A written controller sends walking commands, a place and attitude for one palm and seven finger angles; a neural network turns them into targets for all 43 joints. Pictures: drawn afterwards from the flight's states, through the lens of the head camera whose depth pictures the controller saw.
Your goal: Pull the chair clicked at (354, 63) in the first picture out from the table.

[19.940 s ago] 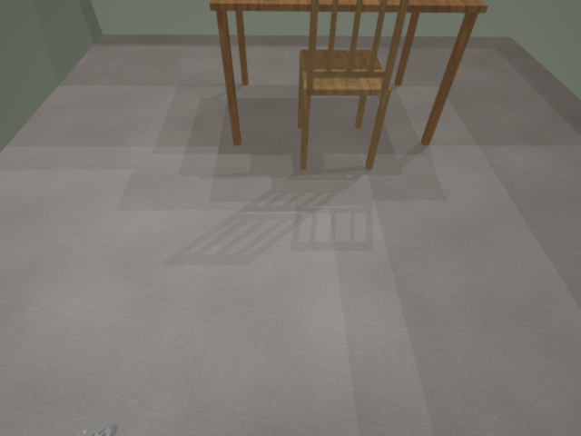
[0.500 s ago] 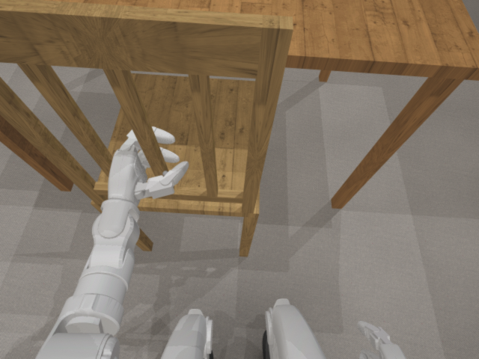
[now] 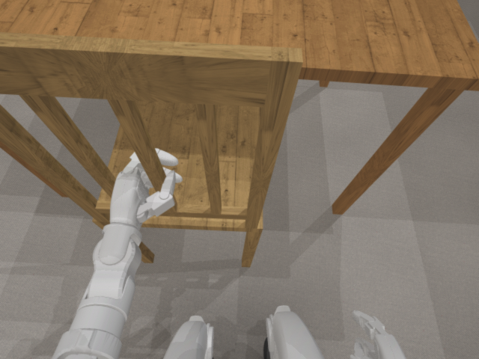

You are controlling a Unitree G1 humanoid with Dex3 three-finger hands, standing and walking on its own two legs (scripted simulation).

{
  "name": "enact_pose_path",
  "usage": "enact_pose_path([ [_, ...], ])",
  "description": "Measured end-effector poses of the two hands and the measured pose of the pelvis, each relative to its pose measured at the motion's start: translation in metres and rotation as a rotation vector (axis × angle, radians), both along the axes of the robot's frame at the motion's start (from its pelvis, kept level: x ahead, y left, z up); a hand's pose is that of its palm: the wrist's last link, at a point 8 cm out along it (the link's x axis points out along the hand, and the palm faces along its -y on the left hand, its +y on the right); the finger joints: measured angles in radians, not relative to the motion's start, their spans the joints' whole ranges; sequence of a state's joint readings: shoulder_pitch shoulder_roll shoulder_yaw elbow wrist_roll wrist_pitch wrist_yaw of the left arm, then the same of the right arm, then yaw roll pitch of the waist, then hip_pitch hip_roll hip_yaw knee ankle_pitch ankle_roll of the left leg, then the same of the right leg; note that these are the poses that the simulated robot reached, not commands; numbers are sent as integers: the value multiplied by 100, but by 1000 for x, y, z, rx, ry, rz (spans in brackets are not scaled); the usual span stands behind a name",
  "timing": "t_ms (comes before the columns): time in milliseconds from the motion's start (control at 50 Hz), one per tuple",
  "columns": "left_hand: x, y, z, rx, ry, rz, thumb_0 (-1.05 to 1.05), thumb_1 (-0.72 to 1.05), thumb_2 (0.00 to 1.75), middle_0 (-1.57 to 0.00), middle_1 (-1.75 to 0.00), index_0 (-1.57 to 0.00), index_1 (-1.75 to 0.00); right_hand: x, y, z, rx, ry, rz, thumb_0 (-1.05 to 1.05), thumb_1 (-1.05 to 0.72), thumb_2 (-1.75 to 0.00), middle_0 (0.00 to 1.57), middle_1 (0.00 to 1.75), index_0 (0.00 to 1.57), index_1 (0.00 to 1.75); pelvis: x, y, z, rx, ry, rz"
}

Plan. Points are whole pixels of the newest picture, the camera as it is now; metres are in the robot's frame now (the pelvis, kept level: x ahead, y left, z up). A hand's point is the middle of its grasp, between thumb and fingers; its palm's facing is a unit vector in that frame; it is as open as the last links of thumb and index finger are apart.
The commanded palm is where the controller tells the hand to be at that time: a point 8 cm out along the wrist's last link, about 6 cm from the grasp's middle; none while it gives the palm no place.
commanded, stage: hook a spindle and tug to test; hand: left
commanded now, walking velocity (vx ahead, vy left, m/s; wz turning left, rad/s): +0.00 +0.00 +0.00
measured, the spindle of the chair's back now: (153, 168) +0.41 +0.14 +0.05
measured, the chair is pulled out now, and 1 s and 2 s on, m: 0.02 0.07 0.19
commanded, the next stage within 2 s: step backward, pulling the chair out in 0.22 s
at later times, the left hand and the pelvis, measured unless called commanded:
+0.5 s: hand (168, 199) +0.36 +0.11 +0.03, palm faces -0.04 -0.99 -0.11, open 5.2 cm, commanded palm +0.34 +0.17 +0.03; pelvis +0.01 +0.00 +0.06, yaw +0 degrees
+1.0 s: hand (169, 217) +0.33 +0.11 +0.03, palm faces -0.09 -0.99 -0.14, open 5.2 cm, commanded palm +0.31 +0.16 +0.03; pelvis -0.01 +0.01 +0.10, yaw -9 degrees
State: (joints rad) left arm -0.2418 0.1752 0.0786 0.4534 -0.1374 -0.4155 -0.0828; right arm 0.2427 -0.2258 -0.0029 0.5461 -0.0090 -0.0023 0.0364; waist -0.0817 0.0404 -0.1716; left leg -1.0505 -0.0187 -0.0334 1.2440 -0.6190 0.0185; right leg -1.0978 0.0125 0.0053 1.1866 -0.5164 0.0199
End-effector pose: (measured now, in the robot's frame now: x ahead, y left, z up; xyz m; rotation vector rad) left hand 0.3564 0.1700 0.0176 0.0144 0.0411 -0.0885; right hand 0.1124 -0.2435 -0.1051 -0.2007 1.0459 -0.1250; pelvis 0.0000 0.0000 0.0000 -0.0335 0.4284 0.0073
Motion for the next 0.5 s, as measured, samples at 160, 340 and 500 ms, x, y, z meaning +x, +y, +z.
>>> enact_pose_path([
  [160,-12,0,-1,2,-11,-11,1,75,78,-42,-145,-42,-145,13,-1,0,-6,-23,21,0,-90,-90,20,30,20,30,3,-1,-1,1,-1,5],
  [340,-14,0,-1,3,-17,-12,1,74,80,-44,-145,-43,-145,24,-2,-3,-11,-56,39,0,-90,-90,20,30,20,30,-3,-4,-6,2,-4,12],
  [500,-13,-4,23,112,287,63,5,74,82,-37,-126,-45,-145,4,7,53,-12,3,-129,1,-91,-90,20,30,20,30,6,2,57,24,-168,-16],
])
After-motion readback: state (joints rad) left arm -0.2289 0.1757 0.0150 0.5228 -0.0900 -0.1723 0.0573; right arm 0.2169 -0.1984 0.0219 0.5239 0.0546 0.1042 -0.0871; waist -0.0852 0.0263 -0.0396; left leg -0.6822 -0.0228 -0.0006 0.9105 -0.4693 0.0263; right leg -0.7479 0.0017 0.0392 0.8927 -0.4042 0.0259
